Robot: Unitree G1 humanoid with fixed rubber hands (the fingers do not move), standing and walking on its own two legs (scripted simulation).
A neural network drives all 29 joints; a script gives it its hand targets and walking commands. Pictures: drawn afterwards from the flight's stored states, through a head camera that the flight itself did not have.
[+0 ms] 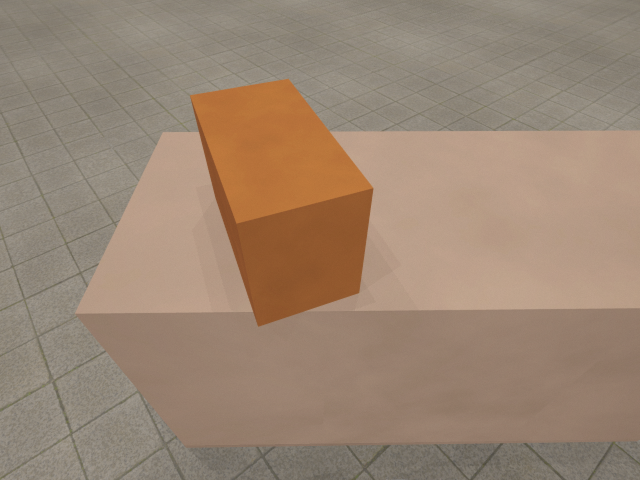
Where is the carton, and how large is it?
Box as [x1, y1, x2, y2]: [190, 79, 372, 326]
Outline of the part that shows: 288,79 190,95 215,197 258,326 358,292 372,195 372,187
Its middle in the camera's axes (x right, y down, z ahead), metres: -0.07 -0.08 +0.62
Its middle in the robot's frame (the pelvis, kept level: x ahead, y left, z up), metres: +0.54 +0.07 +0.07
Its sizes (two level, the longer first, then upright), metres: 0.318 0.167 0.214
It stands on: a pedestal, 0.69 m high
